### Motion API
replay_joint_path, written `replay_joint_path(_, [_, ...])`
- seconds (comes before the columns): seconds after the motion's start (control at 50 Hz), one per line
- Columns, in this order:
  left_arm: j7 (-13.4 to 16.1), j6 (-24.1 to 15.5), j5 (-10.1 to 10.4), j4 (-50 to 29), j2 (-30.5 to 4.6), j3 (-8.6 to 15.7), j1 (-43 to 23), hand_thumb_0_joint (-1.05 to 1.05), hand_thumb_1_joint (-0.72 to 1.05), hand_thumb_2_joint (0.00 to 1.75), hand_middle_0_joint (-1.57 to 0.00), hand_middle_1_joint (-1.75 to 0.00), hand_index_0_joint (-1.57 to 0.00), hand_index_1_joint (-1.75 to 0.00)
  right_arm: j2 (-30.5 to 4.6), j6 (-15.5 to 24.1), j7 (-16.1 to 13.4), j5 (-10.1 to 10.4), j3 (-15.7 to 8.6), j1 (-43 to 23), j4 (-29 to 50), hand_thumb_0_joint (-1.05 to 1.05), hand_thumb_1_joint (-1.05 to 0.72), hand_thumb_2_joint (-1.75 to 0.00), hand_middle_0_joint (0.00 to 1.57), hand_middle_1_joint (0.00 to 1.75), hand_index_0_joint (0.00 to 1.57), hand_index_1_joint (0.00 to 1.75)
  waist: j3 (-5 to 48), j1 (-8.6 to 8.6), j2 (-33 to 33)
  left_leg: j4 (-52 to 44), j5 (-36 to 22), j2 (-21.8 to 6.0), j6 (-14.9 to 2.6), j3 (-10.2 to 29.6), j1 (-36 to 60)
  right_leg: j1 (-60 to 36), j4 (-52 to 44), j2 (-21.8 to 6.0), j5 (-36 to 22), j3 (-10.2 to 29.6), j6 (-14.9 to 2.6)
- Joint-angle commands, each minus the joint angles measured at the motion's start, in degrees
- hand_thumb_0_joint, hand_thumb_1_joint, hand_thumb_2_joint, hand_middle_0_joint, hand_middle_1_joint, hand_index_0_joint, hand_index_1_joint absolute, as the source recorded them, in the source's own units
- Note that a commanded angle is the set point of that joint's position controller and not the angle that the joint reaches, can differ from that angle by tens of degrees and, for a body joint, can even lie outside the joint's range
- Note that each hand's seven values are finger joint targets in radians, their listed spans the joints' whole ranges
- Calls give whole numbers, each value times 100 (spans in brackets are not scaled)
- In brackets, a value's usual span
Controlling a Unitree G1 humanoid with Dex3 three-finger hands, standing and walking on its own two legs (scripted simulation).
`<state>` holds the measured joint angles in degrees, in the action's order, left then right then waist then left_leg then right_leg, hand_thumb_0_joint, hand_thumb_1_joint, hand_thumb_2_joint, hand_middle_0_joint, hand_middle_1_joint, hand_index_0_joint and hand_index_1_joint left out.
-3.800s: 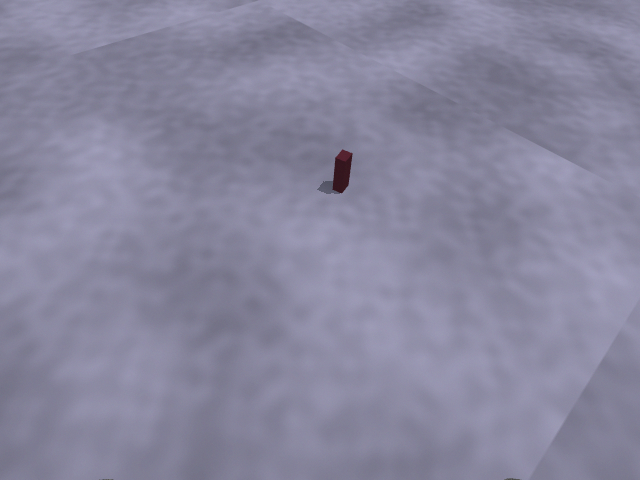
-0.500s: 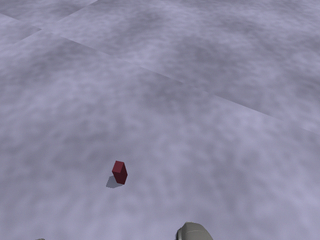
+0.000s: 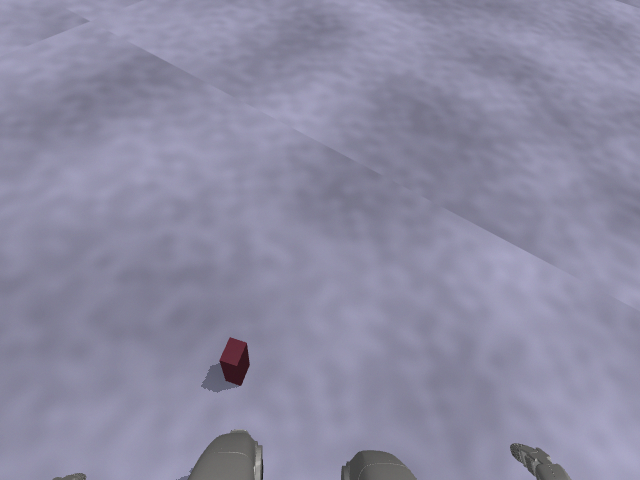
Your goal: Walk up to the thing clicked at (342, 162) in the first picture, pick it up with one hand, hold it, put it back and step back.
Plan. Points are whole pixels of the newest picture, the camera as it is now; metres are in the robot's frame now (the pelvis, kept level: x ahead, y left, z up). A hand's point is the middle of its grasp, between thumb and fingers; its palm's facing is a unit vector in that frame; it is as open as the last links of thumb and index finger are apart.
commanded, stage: walk up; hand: left
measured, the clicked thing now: (235, 362) +0.44 +0.17 -0.66
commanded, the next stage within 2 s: none
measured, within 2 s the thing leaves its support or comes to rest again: neither
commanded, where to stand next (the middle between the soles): +0.09 -0.03 m, yaw +0 degrees
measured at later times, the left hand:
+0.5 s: hand out of the picture +0.07 +0.25 -0.14, palm faces -0.05 -0.93 -0.36, open 7.4 cm
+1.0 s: hand (137, 446) +0.15 +0.22 -0.13, palm faces -0.06 -0.95 -0.32, open 7.4 cm
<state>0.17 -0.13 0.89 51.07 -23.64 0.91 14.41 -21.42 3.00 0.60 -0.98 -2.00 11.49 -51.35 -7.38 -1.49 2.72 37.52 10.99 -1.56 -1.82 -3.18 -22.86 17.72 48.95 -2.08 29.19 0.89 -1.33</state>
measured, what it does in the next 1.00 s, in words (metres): steps on the spot: right foot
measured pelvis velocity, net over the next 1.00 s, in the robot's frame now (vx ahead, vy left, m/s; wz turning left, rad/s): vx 0.04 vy -0.02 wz -0.04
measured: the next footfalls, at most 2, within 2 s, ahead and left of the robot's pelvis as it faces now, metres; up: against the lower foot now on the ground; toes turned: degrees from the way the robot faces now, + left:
right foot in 0.18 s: +0.04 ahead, -0.15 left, +0.00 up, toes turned -3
right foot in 1.94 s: +0.13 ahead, -0.17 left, +0.00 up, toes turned -5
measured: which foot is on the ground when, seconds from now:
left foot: down 0.00-1.00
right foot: up 0.00-0.16, down 0.18-1.00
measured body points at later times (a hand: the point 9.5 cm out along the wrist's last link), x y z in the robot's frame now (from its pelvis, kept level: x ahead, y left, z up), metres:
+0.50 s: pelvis +0.02 -0.01 +0.02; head +0.03 -0.02 +0.47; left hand +0.07 +0.30 -0.11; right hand +0.10 -0.31 -0.11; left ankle +0.10 +0.11 -0.72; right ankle +0.00 -0.15 -0.72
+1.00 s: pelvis +0.04 -0.02 +0.03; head +0.05 -0.01 +0.48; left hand +0.16 +0.27 -0.10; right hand +0.11 -0.33 -0.10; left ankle +0.10 +0.11 -0.72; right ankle +0.00 -0.15 -0.72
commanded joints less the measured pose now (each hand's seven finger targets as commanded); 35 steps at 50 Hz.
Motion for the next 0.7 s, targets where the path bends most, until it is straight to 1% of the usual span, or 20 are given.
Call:
replay_joint_path(0.0, [44, 26, -42, 87, -1190, 355, 546, 0, 90, 90, -20, -30, -20, -30, -1579, 52, -140, -23, -369, -298, 383, 0, -90, -90, 20, 30, 20, 30, 756, 20, -1293, -1991, 1271, -1368, -733, 1834, 532, 351, 263, -141, 120, 316, -103])
replay_joint_path(0.02, [23, 30, -44, 172, -1148, 357, 612, 0, 90, 90, -20, -30, -20, -30, -1633, 54, -132, -11, -367, -343, 361, 0, -90, -90, 20, 30, 20, 30, 746, 0, -1482, -1987, 1475, -1362, -715, 1709, 420, 242, 33, -195, -78, 145, -82])
replay_joint_path(0.06, [5, 24, -80, 302, -1034, 351, 606, 0, 90, 90, -20, -30, -20, -30, -1655, 19, -109, -31, -368, -406, 287, 0, -90, -90, 20, 30, 20, 30, 856, 36, -1556, -1880, 1447, -1324, -728, 1646, 602, 163, -446, -120, -242, -2, -31])
replay_joint_path(0.1, [15, 6, -130, 443, -1003, 374, 574, 0, 90, 90, -20, -30, -20, -30, -1642, -41, -91, -30, -364, -448, 271, 0, -90, -90, 20, 30, 20, 30, 826, 78, -1477, -1838, 1547, -1361, -758, 1610, 415, -128, -787, -15, -259, -153, 1])
replay_joint_path(0.12, [9, -11, -154, 515, -969, 378, 616, 0, 90, 90, -20, -30, -20, -30, -1650, -76, -83, -23, -366, -488, 257, 0, -90, -90, 20, 30, 20, 30, 836, 53, -1332, -1755, 1643, -1320, -730, 1497, 261, -373, -1166, 37, -489, -214, -5])
replay_joint_path(0.14, [6, -32, -166, 600, -932, 400, 690, 0, 90, 90, -20, -30, -20, -30, -1589, -113, -77, 2, -331, -605, 259, 0, -90, -90, 20, 30, 20, 30, 808, -40, -1175, -1660, 1796, -1282, -646, 1391, -36, -696, -1562, 70, -805, -264, -30])
replay_joint_path(0.16, [14, -56, -195, 655, -936, 404, 710, 0, 90, 90, -20, -30, -20, -30, -1451, -140, -67, 34, -278, -727, 254, 0, -90, -90, 20, 30, 20, 30, 760, -102, -972, -1558, 1993, -1169, -476, 1260, -179, -815, -1853, 54, -897, -209, -93])
replay_joint_path(0.18, [18, -86, -234, 630, -980, 411, 636, 0, 90, 90, -20, -30, -20, -30, -1327, -150, -61, 60, -229, -718, 241, 0, -90, -90, 20, 30, 20, 30, 739, -96, -645, -1343, 2002, -1023, -307, 1098, -142, -779, -2294, -92, -891, 55, -184])
replay_joint_path(0.2, [17, -115, -283, 535, -1168, 437, 306, 0, 90, 90, -20, -30, -20, -30, -1109, -156, -52, 101, -174, -660, 208, 0, -90, -90, 20, 30, 20, 30, 559, 39, -45, -1042, 1931, -694, -58, 849, -132, -254, -2724, -564, -218, 945, -363])
replay_joint_path(0.22, [-7, -138, -279, 403, -1284, 414, -168, 0, 90, 90, -20, -30, -20, -30, -1087, -162, -46, 114, -174, -666, 93, 0, -90, -90, 20, 30, 20, 30, 373, 196, 175, -825, 1745, -392, 58, 670, 376, 609, -3112, -853, 897, 1471, -511])
replay_joint_path(0.24, [-39, -116, -277, 315, -1266, 349, -666, 0, 90, 90, -20, -30, -20, -30, -1178, -162, -36, 109, -224, -556, -99, 0, -90, -90, 20, 30, 20, 30, 187, 388, 287, -561, 1451, -250, 89, 426, 1260, 1473, -3254, -912, 1346, 1324, -478])
replay_joint_path(0.26, [-47, -133, -240, 255, -1035, 268, -779, 0, 90, 90, -20, -30, -20, -30, -1270, -124, -34, 86, -228, -526, -169, 0, -90, -90, 20, 30, 20, 30, 266, 461, -102, -981, 1257, -506, 40, 688, 1578, 1478, -3015, -686, 827, 879, -326])
replay_joint_path(0.28, [-39, -160, -182, 376, -882, 220, -637, 0, 90, 90, -20, -30, -20, -30, -1291, -74, -21, 86, -200, -607, -224, 0, -90, -90, 20, 30, 20, 30, 464, 367, -328, -1234, 1142, -695, -44, 993, 1500, 1024, -2761, -420, -30, 560, -193])
replay_joint_path(0.3, [-31, -186, -158, 520, -859, 207, -450, 0, 90, 90, -20, -30, -20, -30, -1265, -62, -7, 92, -166, -774, -250, 0, -90, -90, 20, 30, 20, 30, 519, 227, -310, -1385, 1065, -809, -105, 1122, 1148, 488, -2658, -318, -624, 410, -158])
replay_joint_path(0.32, [-27, -211, -155, 624, -898, 212, -310, 0, 90, 90, -20, -30, -20, -30, -1214, -60, -1, 98, -128, -889, -271, 0, -90, -90, 20, 30, 20, 30, 591, 150, -159, -1440, 1026, -821, -118, 1096, 941, 95, -2721, -347, -955, 451, -168])
replay_joint_path(0.38, [-49, -205, -139, 627, -1012, 220, -539, 0, 90, 90, -20, -30, -20, -30, -1198, -45, -8, 110, -75, -764, -454, 0, -90, -90, 20, 30, 20, 30, 594, 215, 97, -1453, 820, -591, -2, 826, 1175, 167, -2936, -510, -805, 670, -178])
replay_joint_path(0.5, [-17, -177, -103, 842, -959, 181, -648, 0, 90, 90, -20, -30, -20, -30, -1201, -26, -21, 95, -36, -916, -773, 0, -90, -90, 20, 30, 20, 30, 717, 149, -167, -1715, 108, -687, 20, 817, 1193, -491, -3009, -469, -1677, 431, -126])
replay_joint_path(0.58, [-7, -159, -85, 894, -942, 189, -827, 0, 90, 90, -20, -30, -20, -30, -1159, -7, -47, 84, -23, -866, -963, 0, -90, -90, 20, 30, 20, 30, 1004, 161, -215, -1648, -842, -670, 55, 651, 1481, -821, -3082, -527, -2252, 372, -85])
replay_joint_path(0.62, [4, -140, -66, 957, -919, 185, -863, 0, 90, 90, -20, -30, -20, -30, -1102, -9, -57, 93, -5, -929, -1008, 0, -90, -90, 20, 30, 20, 30, 1007, 127, -268, -1653, -1159, -687, 84, 610, 1559, -870, -3099, -521, -2401, 320, -51])
replay_joint_path(0.68, [8, -108, -68, 994, -907, 202, -1071, 0, 90, 90, -20, -30, -20, -30, -1102, -13, -84, 84, -19, -885, -1120, 0, -90, -90, 20, 30, 20, 30, 1087, 170, -284, -1709, -1446, -720, 89, 570, 1607, -1052, -3141, -539, -2549, 282, -47])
